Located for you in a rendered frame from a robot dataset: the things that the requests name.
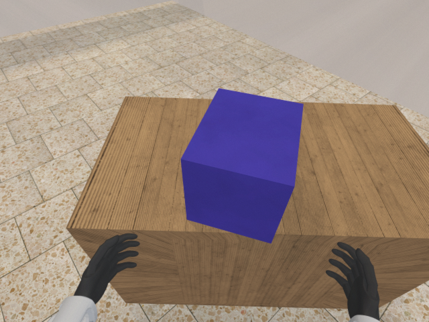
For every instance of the robot left hand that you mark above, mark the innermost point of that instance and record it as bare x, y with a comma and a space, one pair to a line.
103, 266

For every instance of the robot right hand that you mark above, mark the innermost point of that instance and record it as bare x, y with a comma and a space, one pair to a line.
361, 285

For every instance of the carton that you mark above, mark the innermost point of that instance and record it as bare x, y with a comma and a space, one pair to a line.
239, 169

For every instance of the robot left forearm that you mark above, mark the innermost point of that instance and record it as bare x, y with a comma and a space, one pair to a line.
76, 309

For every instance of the pedestal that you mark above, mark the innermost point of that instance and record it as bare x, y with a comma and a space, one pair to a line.
362, 178

